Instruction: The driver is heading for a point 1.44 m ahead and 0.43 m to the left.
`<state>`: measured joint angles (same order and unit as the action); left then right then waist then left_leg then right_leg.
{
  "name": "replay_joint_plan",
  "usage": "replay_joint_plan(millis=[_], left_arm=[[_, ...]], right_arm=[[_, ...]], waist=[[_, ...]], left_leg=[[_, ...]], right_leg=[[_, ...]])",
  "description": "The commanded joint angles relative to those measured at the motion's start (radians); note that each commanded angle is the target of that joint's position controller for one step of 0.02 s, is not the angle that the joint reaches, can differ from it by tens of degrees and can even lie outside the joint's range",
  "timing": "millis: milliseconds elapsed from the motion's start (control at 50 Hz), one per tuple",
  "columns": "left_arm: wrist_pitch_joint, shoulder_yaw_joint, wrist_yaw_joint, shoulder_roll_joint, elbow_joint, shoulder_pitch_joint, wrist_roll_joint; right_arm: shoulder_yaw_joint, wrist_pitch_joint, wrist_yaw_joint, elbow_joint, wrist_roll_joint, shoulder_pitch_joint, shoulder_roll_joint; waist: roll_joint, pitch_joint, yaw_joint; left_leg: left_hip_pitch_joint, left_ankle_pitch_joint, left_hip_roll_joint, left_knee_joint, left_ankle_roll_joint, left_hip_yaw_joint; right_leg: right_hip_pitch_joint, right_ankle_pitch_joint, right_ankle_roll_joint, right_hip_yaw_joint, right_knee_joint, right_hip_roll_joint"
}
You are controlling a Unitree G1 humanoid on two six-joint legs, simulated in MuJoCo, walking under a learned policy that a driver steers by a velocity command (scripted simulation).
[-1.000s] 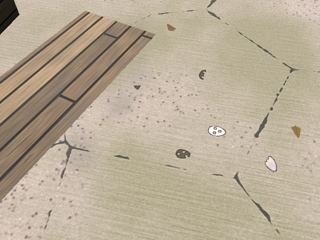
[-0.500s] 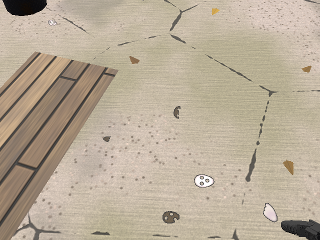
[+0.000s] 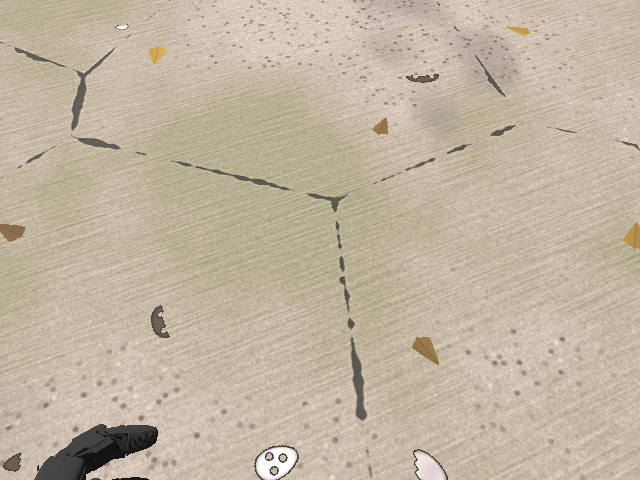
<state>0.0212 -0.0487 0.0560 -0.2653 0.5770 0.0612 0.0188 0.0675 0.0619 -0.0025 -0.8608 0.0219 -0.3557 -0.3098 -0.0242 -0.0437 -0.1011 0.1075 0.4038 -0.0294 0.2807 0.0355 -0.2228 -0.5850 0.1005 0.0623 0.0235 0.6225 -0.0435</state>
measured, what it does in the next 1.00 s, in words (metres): walks ahead, turning left: right foot, then left foot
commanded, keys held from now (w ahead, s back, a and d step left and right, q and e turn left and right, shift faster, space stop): w+q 1.00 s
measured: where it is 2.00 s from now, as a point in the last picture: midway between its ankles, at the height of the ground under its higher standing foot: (147, 261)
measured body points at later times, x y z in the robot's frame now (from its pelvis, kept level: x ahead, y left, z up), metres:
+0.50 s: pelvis +0.28 +0.00 +0.00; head +0.31 +0.02 +0.45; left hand +0.27 +0.29 -0.12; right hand +0.50 -0.20 -0.10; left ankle +0.43 +0.16 -0.70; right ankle +0.15 -0.11 -0.73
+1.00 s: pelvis +0.56 +0.09 +0.01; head +0.59 +0.12 +0.46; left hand +0.67 +0.41 -0.06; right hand +0.74 -0.15 -0.10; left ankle +0.43 +0.14 -0.73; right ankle +0.77 +0.04 -0.70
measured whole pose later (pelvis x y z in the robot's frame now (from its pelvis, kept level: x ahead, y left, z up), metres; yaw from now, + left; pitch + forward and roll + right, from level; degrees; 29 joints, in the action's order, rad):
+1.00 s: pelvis +0.56 +0.09 +0.01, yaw +28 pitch +2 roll +0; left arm 0.10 -0.04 0.02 -0.28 0.68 0.02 0.00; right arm 0.08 0.03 -0.02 -0.74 0.03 -0.35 -0.29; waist -0.03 -0.02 -0.09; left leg -0.09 0.36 0.11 0.43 -0.07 0.19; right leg -0.54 -0.01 -0.05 -0.09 0.50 -0.01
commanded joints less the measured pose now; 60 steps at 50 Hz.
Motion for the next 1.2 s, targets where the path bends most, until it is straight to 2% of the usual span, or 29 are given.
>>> replay_joint_plan(millis=[20,40,60,80,100,140,180,260,360,460,520,560,580,600,620,640,660,700,760,860,960,1020,1040,1060,1080,1100,1120,1160,1200], left_arm=[[0.013,-0.068,-0.010,-0.145,-0.028,0.182,-0.007],[0.005,-0.093,-0.029,-0.207,0.012,0.344,-0.009],[0.010,-0.101,-0.041,-0.313,0.020,0.363,-0.016],[0.019,-0.079,-0.039,-0.229,0.008,0.400,-0.018],[0.030,-0.064,-0.036,-0.195,0.027,0.349,-0.025],[0.044,-0.046,-0.033,-0.134,0.046,0.235,-0.021],[0.064,-0.038,-0.031,-0.094,0.050,0.177,-0.030],[0.094,-0.048,-0.041,-0.108,0.100,0.166,-0.037],[0.090,-0.054,-0.059,-0.135,0.139,0.187,-0.033],[0.059,-0.069,-0.067,-0.168,0.195,0.261,-0.010],[0.033,-0.080,-0.078,-0.206,0.199,0.240,-0.001],[0.017,-0.078,-0.088,-0.217,0.190,0.208,0.005],[0.024,-0.065,-0.093,-0.191,0.177,0.222,-0.009],[0.051,-0.016,-0.073,-0.035,0.128,0.332,-0.043],[0.092,-0.020,-0.058,-0.104,0.122,0.233,-0.008],[0.114,-0.033,-0.049,-0.153,0.090,0.132,0.028],[0.126,-0.028,-0.054,-0.144,0.085,0.110,0.019],[0.119,-0.041,-0.062,-0.157,0.097,0.123,-0.021],[0.086,-0.037,-0.062,-0.125,0.096,0.144,-0.033],[0.080,-0.011,-0.056,-0.071,0.051,-0.036,-0.030],[0.099,-0.025,-0.036,-0.116,0.025,-0.113,-0.010],[0.114,-0.046,-0.035,-0.151,0.052,-0.002,-0.009],[0.120,-0.061,-0.042,-0.181,0.072,0.100,-0.021],[0.119,-0.073,-0.049,-0.234,0.088,0.253,-0.034],[0.106,-0.089,-0.038,-0.299,0.135,0.318,-0.041],[0.104,-0.067,-0.031,-0.195,0.120,0.290,-0.016],[0.098,-0.052,-0.034,-0.142,0.117,0.251,-0.013],[0.089,-0.038,-0.034,-0.114,0.124,0.186,-0.028],[0.093,-0.029,-0.037,-0.094,0.139,0.179,-0.031]], right_arm=[[0.039,-0.005,-0.007,0.029,0.016,0.023,-0.201],[0.019,0.001,-0.008,0.039,-0.001,0.023,-0.161],[-0.031,0.017,0.009,0.075,-0.026,-0.097,-0.017],[-0.011,0.040,0.018,0.047,0.010,-0.028,-0.112],[0.007,0.046,0.022,0.094,0.045,0.084,-0.157],[0.004,0.045,0.013,0.097,0.016,0.130,-0.127],[0.008,0.013,0.011,0.065,0.013,0.054,-0.103],[0.002,-0.022,0.002,0.071,0.008,0.088,-0.050],[-0.010,-0.010,0.027,0.108,-0.001,0.220,-0.019],[-0.016,-0.010,0.056,0.181,-0.002,0.347,-0.016],[0.002,-0.016,0.069,0.204,-0.001,0.308,-0.052],[0.047,-0.022,0.060,0.159,0.003,0.084,-0.126],[0.082,-0.032,0.040,0.125,0.004,-0.075,-0.208],[0.098,-0.027,0.033,0.130,0.013,-0.057,-0.308],[0.073,-0.012,0.037,0.161,0.003,-0.082,-0.228],[0.058,-0.001,0.037,0.158,-0.006,-0.048,-0.175],[0.051,0.005,0.036,0.166,-0.002,0.013,-0.151],[0.032,0.007,0.028,0.197,-0.015,0.116,-0.095],[0.036,0.009,0.014,0.208,-0.012,0.127,-0.110],[0.047,-0.004,-0.011,0.189,-0.001,0.068,-0.146],[0.047,-0.020,-0.017,0.165,0.007,-0.002,-0.137],[0.046,-0.027,-0.019,0.176,0.001,0.028,-0.124],[0.032,-0.025,-0.016,0.186,-0.004,0.033,-0.085],[0.008,-0.023,-0.014,0.202,-0.025,0.009,-0.023],[-0.004,-0.013,-0.014,0.224,0.013,-0.137,0.012],[0.012,-0.012,-0.017,0.182,0.021,-0.124,-0.090],[0.023,-0.014,-0.015,0.194,0.012,-0.014,-0.130],[0.022,-0.009,-0.014,0.222,-0.012,0.094,-0.105],[0.016,-0.006,-0.003,0.225,-0.004,0.086,-0.070]], waist=[[0.098,0.115,0.198],[0.048,0.213,0.273],[-0.215,0.359,0.172],[-0.110,0.473,0.250],[-0.084,0.294,0.248],[-0.039,0.129,0.167],[-0.063,0.101,0.105],[-0.025,0.023,0.086],[-0.018,-0.021,0.132],[-0.008,-0.062,0.176],[-0.053,0.000,0.126],[-0.052,0.130,-0.008],[0.036,0.222,-0.074],[0.306,0.304,0.054],[0.183,0.423,-0.020],[0.138,0.285,-0.036],[0.057,0.195,0.007],[0.048,0.115,0.084],[0.052,0.083,0.117],[0.092,0.041,0.053],[0.119,0.044,0.030],[0.154,0.069,0.102],[0.135,0.146,0.152],[0.007,0.294,0.201],[-0.354,0.367,0.125],[-0.209,0.277,0.153],[-0.113,0.158,0.178],[-0.028,0.051,0.154],[-0.075,0.049,0.121]], left_leg=[[-0.091,-1.092,-0.228,0.284,-0.139,0.055],[-0.317,-0.842,-0.192,0.539,-0.108,0.053],[-0.720,0.078,-0.006,0.940,-0.044,0.097],[-0.777,0.200,0.025,1.079,-0.053,0.319],[-0.856,0.131,-0.016,1.093,-0.060,0.325],[-0.814,-0.020,-0.093,0.953,-0.056,0.304],[-0.697,-0.106,-0.119,0.910,-0.042,0.319],[-0.755,-0.228,-0.118,0.800,-0.008,0.341],[-0.755,-0.493,-0.090,0.502,-0.017,0.280],[-0.818,-0.424,-0.070,0.359,-0.067,0.221],[-0.709,-0.269,0.004,0.349,-0.121,0.141],[-0.393,-0.259,0.089,0.300,-0.181,0.107],[-0.092,-0.284,0.019,0.266,-0.234,0.268],[0.245,-0.115,-0.241,0.182,-0.435,0.840],[0.315,-0.007,-0.297,0.034,-0.462,1.064],[0.230,-0.069,-0.274,0.009,-0.407,0.921],[0.087,-0.160,-0.232,0.012,-0.373,0.805],[-0.146,-0.376,-0.171,-0.014,-0.346,0.657],[-0.283,-0.510,-0.136,-0.053,-0.348,0.567],[-0.389,-0.420,-0.042,-0.044,-0.270,0.459],[-0.289,-0.295,-0.088,0.049,-0.238,0.584],[-0.257,-0.344,-0.088,0.166,-0.204,0.638],[-0.296,-0.373,-0.037,0.303,-0.172,0.599],[-0.411,-0.194,0.032,0.584,-0.133,0.498],[-0.757,0.196,0.144,0.876,-0.075,0.400],[-0.862,0.153,0.069,0.989,-0.063,0.437],[-0.884,0.060,0.043,1.008,-0.059,0.413],[-0.845,-0.045,-0.009,0.938,-0.055,0.378],[-0.776,-0.078,-0.042,0.857,-0.056,0.356]], right_leg=[[0.377,0.003,0.082,0.061,-0.107,0.102],[0.693,-0.048,0.119,-0.069,-0.082,0.010],[1.024,0.068,0.292,-0.601,-0.139,-0.313],[1.006,0.133,0.318,-0.772,-0.258,-0.373],[0.880,0.063,0.260,-0.578,-0.280,-0.332],[0.624,-0.067,0.192,-0.343,-0.325,-0.243],[0.489,-0.100,0.176,-0.236,-0.405,-0.210],[0.425,-0.166,0.165,-0.085,-0.491,-0.203],[0.466,-0.176,0.114,0.079,-0.517,-0.169],[0.649,-0.259,0.094,0.130,-0.458,-0.231],[0.718,-0.666,0.060,0.166,-0.295,-0.242],[0.641,-0.818,0.014,0.204,0.029,-0.198],[0.419,-0.553,-0.033,0.205,0.321,-0.153],[-0.048,0.420,-0.104,0.120,0.684,0.063],[-0.162,0.498,-0.084,-0.115,0.787,0.086],[-0.238,0.408,-0.057,-0.130,0.768,0.034],[-0.215,0.322,-0.043,-0.124,0.681,-0.010],[-0.079,0.244,-0.056,-0.126,0.548,-0.059],[-0.018,0.201,-0.101,-0.096,0.420,-0.059],[0.063,-0.127,-0.140,-0.065,0.039,0.009],[0.115,-0.142,-0.116,-0.106,-0.121,0.044],[0.253,-0.052,-0.062,-0.092,-0.177,0.046],[0.429,-0.043,-0.023,-0.117,-0.182,0.001],[0.679,0.024,0.037,-0.292,-0.170,-0.172],[0.922,0.291,0.197,-0.784,-0.294,-0.355],[0.870,0.503,0.181,-0.821,-0.341,-0.346],[0.758,0.451,0.143,-0.660,-0.347,-0.301],[0.571,0.196,0.134,-0.463,-0.372,-0.227],[0.503,0.069,0.134,-0.360,-0.406,-0.183]])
